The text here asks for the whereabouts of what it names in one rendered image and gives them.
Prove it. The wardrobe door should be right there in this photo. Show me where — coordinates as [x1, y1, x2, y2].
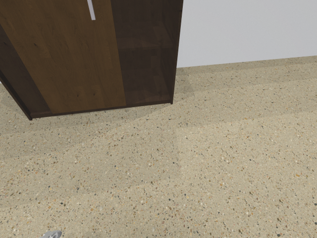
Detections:
[0, 24, 51, 113]
[0, 0, 126, 114]

